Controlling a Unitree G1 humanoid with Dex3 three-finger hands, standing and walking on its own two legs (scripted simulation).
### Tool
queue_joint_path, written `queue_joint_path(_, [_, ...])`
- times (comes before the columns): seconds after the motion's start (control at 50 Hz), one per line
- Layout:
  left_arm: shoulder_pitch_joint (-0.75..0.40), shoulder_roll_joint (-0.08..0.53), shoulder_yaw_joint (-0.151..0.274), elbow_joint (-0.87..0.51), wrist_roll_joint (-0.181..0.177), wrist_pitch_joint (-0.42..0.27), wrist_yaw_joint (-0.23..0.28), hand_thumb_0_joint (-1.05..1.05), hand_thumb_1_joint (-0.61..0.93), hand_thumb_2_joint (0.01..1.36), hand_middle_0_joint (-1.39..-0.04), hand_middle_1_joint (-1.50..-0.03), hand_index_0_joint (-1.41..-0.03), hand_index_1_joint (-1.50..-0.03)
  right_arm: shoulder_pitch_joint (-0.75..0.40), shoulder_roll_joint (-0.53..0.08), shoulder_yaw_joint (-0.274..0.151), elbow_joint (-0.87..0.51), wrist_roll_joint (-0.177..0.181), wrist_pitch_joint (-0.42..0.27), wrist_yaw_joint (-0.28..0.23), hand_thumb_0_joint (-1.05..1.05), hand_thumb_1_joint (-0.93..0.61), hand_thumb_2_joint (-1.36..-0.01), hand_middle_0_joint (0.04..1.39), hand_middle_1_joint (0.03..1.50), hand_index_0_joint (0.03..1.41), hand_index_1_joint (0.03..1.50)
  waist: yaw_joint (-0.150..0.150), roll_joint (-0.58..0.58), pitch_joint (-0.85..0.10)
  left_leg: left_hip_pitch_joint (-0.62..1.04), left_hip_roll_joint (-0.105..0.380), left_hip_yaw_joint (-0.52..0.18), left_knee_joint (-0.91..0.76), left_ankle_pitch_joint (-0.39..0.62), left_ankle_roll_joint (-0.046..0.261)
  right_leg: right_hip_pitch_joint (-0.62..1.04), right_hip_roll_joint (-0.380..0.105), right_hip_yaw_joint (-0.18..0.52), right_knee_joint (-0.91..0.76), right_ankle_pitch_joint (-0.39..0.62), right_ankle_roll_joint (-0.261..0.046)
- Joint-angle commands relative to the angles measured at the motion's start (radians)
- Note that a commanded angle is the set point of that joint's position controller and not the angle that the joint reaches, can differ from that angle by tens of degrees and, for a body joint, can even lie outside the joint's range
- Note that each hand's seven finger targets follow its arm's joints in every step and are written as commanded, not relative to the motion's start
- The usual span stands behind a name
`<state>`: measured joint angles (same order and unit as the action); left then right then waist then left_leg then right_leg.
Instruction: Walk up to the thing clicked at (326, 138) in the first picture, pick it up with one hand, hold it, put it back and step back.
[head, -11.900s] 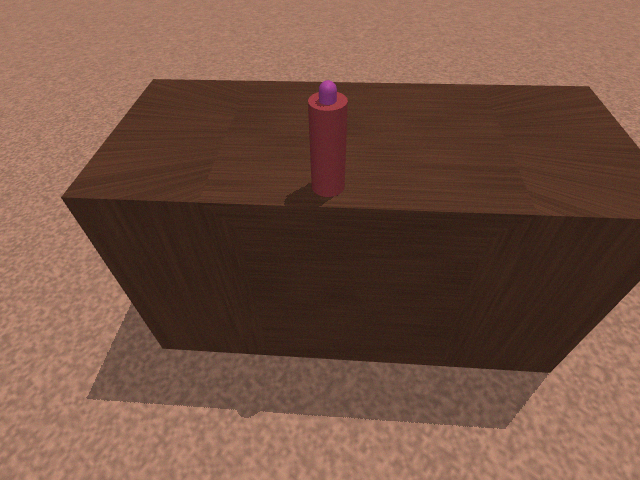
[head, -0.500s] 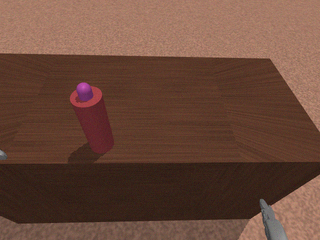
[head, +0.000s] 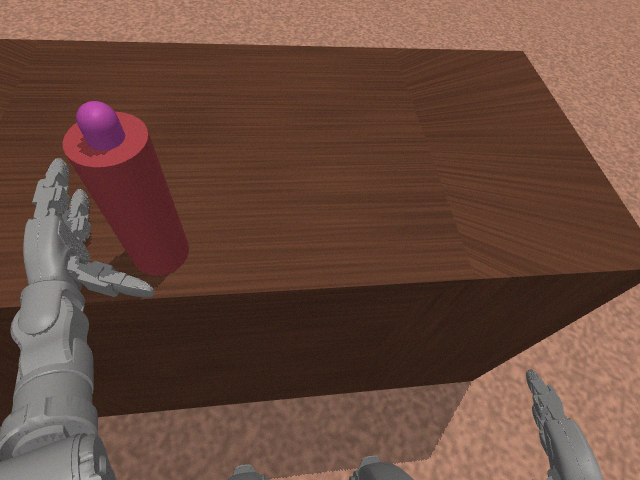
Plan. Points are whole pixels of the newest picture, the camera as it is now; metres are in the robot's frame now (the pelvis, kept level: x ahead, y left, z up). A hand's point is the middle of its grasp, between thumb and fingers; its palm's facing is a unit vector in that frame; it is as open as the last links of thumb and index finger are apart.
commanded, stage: close in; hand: left
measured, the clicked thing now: (134, 195) +0.44 +0.19 +0.10
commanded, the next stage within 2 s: rest palm in 0.28 s
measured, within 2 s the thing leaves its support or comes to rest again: leaves its support in 1.64 s
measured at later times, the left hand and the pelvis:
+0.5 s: hand (146, 239) +0.42 +0.19 +0.05, palm faces +0.15 -0.99 +0.01, open 17.6 cm; pelvis +0.00 +0.00 +0.00, yaw +0 degrees
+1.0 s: hand (141, 219) +0.45 +0.20 +0.05, palm faces +0.14 -0.99 +0.01, open 14.0 cm; pelvis +0.00 +0.00 -0.01, yaw +0 degrees
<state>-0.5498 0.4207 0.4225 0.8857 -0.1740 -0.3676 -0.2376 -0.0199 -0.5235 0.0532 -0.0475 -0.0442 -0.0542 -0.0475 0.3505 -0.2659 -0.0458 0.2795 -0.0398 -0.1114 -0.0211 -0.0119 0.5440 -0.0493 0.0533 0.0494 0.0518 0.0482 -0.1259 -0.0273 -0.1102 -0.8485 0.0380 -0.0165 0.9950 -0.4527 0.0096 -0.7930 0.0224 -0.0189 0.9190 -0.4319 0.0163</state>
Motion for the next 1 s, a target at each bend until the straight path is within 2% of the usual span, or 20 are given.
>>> queue_joint_path(0.0, [-0.337,0.239,0.000,-0.264,0.003,-0.074,0.069,0.000,-0.560,0.019,-0.072,-0.037,-0.075,-0.034,-0.012,-0.147,-0.079,-0.205,0.007,-0.029,-0.007,0.000,0.534,-0.049,0.049,0.050,0.049,0.050,0.052,0.189,-0.481,0.361,-0.008,-0.018,-0.097,0.410,-0.011,0.152,0.002,-0.009,-0.072,0.322,-0.043])
queue_joint_path(0.04, [-0.335,0.242,0.007,-0.296,0.005,-0.074,0.083,0.000,-0.556,0.011,-0.070,-0.040,-0.079,-0.032,0.030,-0.146,-0.088,-0.206,0.008,-0.014,-0.003,0.000,0.534,-0.049,0.049,0.050,0.049,0.050,0.054,0.189,-0.489,0.372,-0.004,-0.024,-0.099,0.425,-0.014,0.144,0.005,-0.017,-0.061,0.316,-0.046])
queue_joint_path(0.08, [-0.259,0.148,-0.034,-0.218,0.001,-0.056,0.091,0.000,-0.559,0.000,-0.072,-0.044,-0.087,-0.031,0.055,-0.139,-0.097,-0.216,0.011,-0.002,0.000,0.000,0.535,-0.047,0.050,0.050,0.049,0.050,0.030,0.122,-0.431,0.348,-0.006,-0.017,-0.097,0.414,-0.006,0.143,0.007,-0.017,-0.065,0.337,-0.039])
queue_joint_path(0.1, [-0.291,0.160,-0.030,-0.311,-0.006,-0.060,0.097,0.000,-0.563,0.007,-0.068,-0.046,-0.083,-0.033,0.061,-0.133,-0.097,-0.215,0.016,0.004,0.000,0.000,0.536,-0.047,0.049,0.050,0.049,0.050,0.034,0.115,-0.424,0.325,-0.009,-0.015,-0.099,0.400,-0.001,0.154,0.007,-0.014,-0.064,0.344,-0.036])
queue_joint_path(0.12, [-0.248,0.133,-0.027,-0.230,-0.007,-0.048,0.101,0.000,-0.564,0.008,-0.064,-0.043,-0.080,-0.029,0.062,-0.154,-0.123,-0.212,0.018,0.011,0.000,0.000,0.536,-0.047,0.049,0.050,0.049,0.050,0.021,0.083,-0.388,0.313,-0.009,-0.012,-0.100,0.384,0.002,0.140,0.009,-0.015,-0.066,0.339,-0.034])
queue_joint_path(0.16, [-0.289,0.141,-0.030,-0.325,-0.010,-0.050,0.105,0.000,-0.557,0.001,-0.067,-0.035,-0.083,-0.021,0.080,-0.127,-0.098,-0.226,0.024,0.016,0.011,0.000,0.540,-0.046,0.049,0.050,0.049,0.050,0.031,0.097,-0.382,0.314,-0.008,-0.012,-0.100,0.397,0.002,0.136,0.008,-0.016,-0.058,0.342,-0.035])
queue_joint_path(0.2, [-0.255,0.064,-0.085,-0.266,-0.002,-0.036,0.100,0.000,-0.599,0.000,-0.076,-0.029,-0.094,-0.013,0.060,-0.114,-0.087,-0.268,0.028,0.022,0.015,0.000,0.538,-0.045,0.050,0.050,0.049,0.050,0.015,0.060,-0.353,0.306,-0.008,-0.013,-0.099,0.388,0.006,0.114,0.008,-0.016,-0.061,0.336,-0.032])
queue_joint_path(0.34, [-0.374,0.095,-0.093,-0.377,0.011,-0.045,0.136,0.000,-0.611,0.010,-0.076,-0.037,-0.089,-0.027,0.057,-0.106,-0.084,-0.314,0.024,0.039,0.019,0.000,0.536,-0.048,0.049,0.050,0.049,0.050,0.033,0.132,-0.426,0.362,-0.013,-0.011,-0.101,0.396,-0.006,0.139,0.000,-0.012,-0.047,0.323,-0.035])
queue_joint_path(0.36, [-0.386,0.121,-0.069,-0.408,0.009,-0.052,0.152,0.000,-0.611,0.014,-0.107,-0.017,-0.102,-0.026,0.076,-0.125,-0.106,-0.316,0.023,0.044,0.017,0.000,0.529,-0.054,0.050,0.050,0.049,0.050,0.030,0.124,-0.456,0.376,-0.013,-0.010,-0.099,0.397,-0.004,0.154,-0.001,-0.010,-0.047,0.331,-0.033])
queue_joint_path(0.44, [-0.301,0.055,-0.106,-0.315,0.033,-0.047,0.174,0.000,-0.611,0.003,-0.188,-0.085,-0.183,-0.084,0.092,-0.118,-0.104,-0.308,0.017,0.059,0.018,0.000,0.525,-0.048,0.049,0.049,0.049,0.049,0.026,0.108,-0.394,0.344,-0.012,-0.012,-0.109,0.369,-0.004,0.130,-0.001,-0.012,-0.050,0.303,-0.036])
queue_joint_path(0.5, [-0.344,0.112,-0.083,-0.304,0.050,-0.058,0.182,0.000,-0.611,0.049,-0.324,-0.181,-0.329,-0.177,0.061,-0.107,-0.081,-0.390,0.019,0.064,0.021,0.000,0.522,-0.046,0.049,0.049,0.049,0.049,0.021,0.078,-0.389,0.294,-0.021,0.001,-0.110,0.293,0.003,0.165,-0.004,0.000,-0.065,0.280,-0.030])
queue_joint_path(0.54, [-0.420,0.205,-0.017,-0.355,0.049,-0.074,0.197,0.000,-0.611,0.045,-0.355,-0.199,-0.364,-0.192,0.068,-0.095,-0.076,-0.349,0.021,0.075,0.018,0.000,0.523,-0.045,0.050,0.049,0.049,0.049,0.039,0.095,-0.369,0.252,-0.029,0.011,-0.113,0.237,0.005,0.183,-0.012,0.019,-0.074,0.253,-0.025])
queue_joint_path(0.58, [-0.370,0.110,-0.049,-0.213,0.031,-0.067,0.191,0.000,-0.611,0.038,-0.354,-0.199,-0.366,-0.189,0.041,-0.125,-0.113,-0.379,0.020,0.073,0.017,0.000,0.523,-0.044,0.050,0.049,0.049,0.049,0.011,0.033,-0.323,0.204,-0.030,0.010,-0.113,0.193,0.012,0.170,-0.014,0.031,-0.086,0.226,-0.020])
queue_joint_path(0.64, [-0.438,0.185,-0.038,-0.222,0.044,-0.077,0.170,0.000,-0.611,0.062,-0.388,-0.222,-0.398,-0.214,0.043,-0.120,-0.089,-0.376,0.018,0.068,0.020,0.000,0.523,-0.045,0.049,0.049,0.049,0.049,0.009,0.100,-0.366,0.247,-0.027,0.009,-0.108,0.213,0.010,0.135,-0.007,0.022,-0.078,0.228,-0.027])
queue_joint_path(0.68, [-0.479,0.181,-0.065,-0.236,0.051,-0.076,0.154,0.000,-0.592,0.079,-0.423,-0.248,-0.434,-0.238,0.066,-0.110,-0.080,-0.393,0.020,0.069,0.020,0.000,0.524,-0.043,0.050,0.049,0.049,0.049,-0.003,0.119,-0.430,0.293,-0.027,0.008,-0.099,0.251,0.009,0.153,-0.008,0.020,-0.070,0.266,-0.028])
queue_joint_path(0.72, [-0.432,0.153,-0.048,-0.129,0.038,-0.070,0.140,0.000,-0.594,0.123,-0.453,-0.289,-0.461,-0.283,0.066,-0.110,-0.071,-0.395,0.018,0.069,0.022,0.000,0.523,-0.045,0.049,0.049,0.049,0.049,0.000,0.086,-0.407,0.269,-0.023,0.000,-0.094,0.272,0.007,0.145,-0.004,0.012,-0.060,0.271,-0.030])
queue_joint_path(0.78, [-0.496,0.208,-0.023,-0.155,0.025,-0.079,0.130,0.000,-0.559,0.194,-0.521,-0.352,-0.524,-0.352,0.067,-0.122,-0.075,-0.376,0.017,0.067,0.022,0.000,0.516,-0.048,0.049,0.049,0.049,0.049,0.003,0.127,-0.452,0.286,-0.020,-0.002,-0.081,0.309,0.005,0.136,-0.003,0.010,-0.051,0.291,-0.032])
queue_joint_path(0.86, [-0.487,0.104,-0.092,-0.127,0.028,-0.070,0.124,0.000,-0.457,0.336,-0.673,-0.516,-0.680,-0.515,0.066,-0.112,-0.064,-0.383,0.013,0.065,0.023,0.000,0.516,-0.048,0.049,0.049,0.049,0.049,-0.008,0.128,-0.437,0.312,-0.016,-0.005,-0.090,0.315,-0.002,0.103,0.003,0.000,-0.052,0.282,-0.036])
queue_joint_path(0.92, [-0.465,0.153,-0.069,-0.164,0.035,-0.064,0.137,0.000,-0.354,0.414,-0.773,-0.604,-0.779,-0.602,0.082,-0.143,-0.094,-0.354,0.015,0.070,0.018,0.000,0.516,-0.048,0.049,0.049,0.048,0.049,0.012,0.149,-0.469,0.347,-0.010,-0.011,-0.092,0.369,-0.007,0.106,0.004,-0.007,-0.046,0.303,-0.038])
queue_joint_path(0.98, [-0.437,0.064,-0.112,-0.171,0.033,-0.055,0.157,0.000,-0.324,0.493,-0.865,-0.699,-0.871,-0.698,0.080,-0.129,-0.091,-0.363,0.015,0.070,0.024,0.000,0.515,-0.048,0.049,0.049,0.048,0.049,0.001,0.139,-0.430,0.362,-0.002,-0.019,-0.107,0.366,-0.014,0.084,0.010,-0.019,-0.043,0.278,-0.043])
